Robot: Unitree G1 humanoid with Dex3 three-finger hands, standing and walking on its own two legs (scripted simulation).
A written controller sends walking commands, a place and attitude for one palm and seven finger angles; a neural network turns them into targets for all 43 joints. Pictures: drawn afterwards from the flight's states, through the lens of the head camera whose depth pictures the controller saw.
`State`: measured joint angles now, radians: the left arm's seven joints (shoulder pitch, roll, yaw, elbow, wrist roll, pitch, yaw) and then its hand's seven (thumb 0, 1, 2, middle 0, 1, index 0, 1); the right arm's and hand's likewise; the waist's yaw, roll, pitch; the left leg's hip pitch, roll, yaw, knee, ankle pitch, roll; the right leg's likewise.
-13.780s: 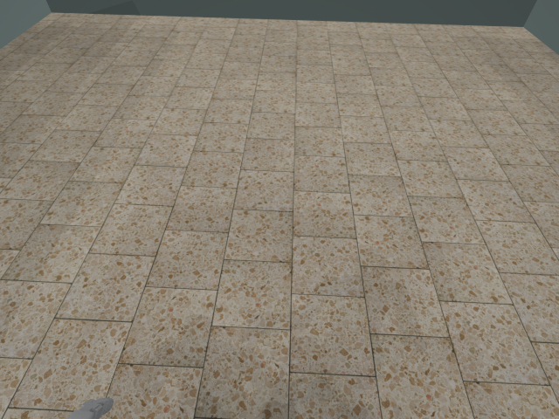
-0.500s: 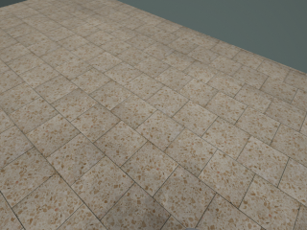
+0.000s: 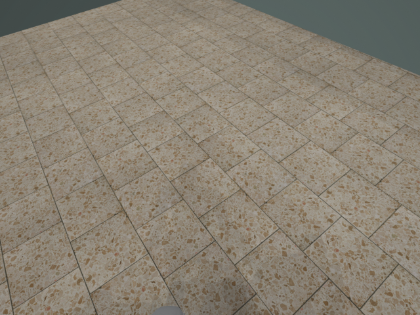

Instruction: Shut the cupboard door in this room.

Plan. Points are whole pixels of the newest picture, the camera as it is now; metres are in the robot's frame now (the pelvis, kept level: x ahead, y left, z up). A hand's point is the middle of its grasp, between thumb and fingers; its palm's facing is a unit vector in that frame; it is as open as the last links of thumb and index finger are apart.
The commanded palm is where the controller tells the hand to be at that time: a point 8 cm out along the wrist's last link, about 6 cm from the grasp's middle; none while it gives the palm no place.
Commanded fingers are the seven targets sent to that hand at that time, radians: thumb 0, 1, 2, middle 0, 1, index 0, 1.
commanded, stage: turn or walk to find it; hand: left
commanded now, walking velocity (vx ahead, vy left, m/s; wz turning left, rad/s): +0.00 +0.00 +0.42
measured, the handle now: out of the picture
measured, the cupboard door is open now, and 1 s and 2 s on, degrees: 77 77 77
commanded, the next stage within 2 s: none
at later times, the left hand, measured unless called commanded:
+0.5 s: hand out of the picture +0.02 +0.27 -0.17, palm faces +0.23 -0.94 -0.25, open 7.4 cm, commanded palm none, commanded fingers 0.00 0.90 0.90 -0.20 -0.30 -0.20 -0.30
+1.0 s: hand out of the picture -0.05 +0.19 -0.15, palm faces +0.44 -0.86 -0.27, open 7.4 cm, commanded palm none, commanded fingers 0.00 0.90 0.90 -0.20 -0.30 -0.20 -0.30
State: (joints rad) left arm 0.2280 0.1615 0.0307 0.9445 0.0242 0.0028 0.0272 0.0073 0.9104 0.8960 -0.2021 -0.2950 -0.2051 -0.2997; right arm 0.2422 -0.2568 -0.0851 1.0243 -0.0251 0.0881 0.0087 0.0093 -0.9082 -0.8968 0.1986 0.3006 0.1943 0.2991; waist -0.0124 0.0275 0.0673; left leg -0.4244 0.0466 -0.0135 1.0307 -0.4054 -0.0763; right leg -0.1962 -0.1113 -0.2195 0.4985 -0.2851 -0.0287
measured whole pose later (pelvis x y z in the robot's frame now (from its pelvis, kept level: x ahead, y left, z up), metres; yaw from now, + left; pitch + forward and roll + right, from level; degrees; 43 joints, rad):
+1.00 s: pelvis -0.03 -0.01 +0.00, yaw +26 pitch -1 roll +3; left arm 0.23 0.16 0.03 0.94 0.02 0.00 0.03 0.01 0.91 0.90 -0.20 -0.29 -0.20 -0.30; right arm 0.24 -0.25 -0.08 1.02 -0.02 0.09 0.01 0.01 -0.91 -0.90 0.20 0.30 0.19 0.30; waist -0.01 0.03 0.07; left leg -0.42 0.05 -0.01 1.02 -0.41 -0.07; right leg -0.20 -0.12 -0.22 0.51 -0.29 -0.03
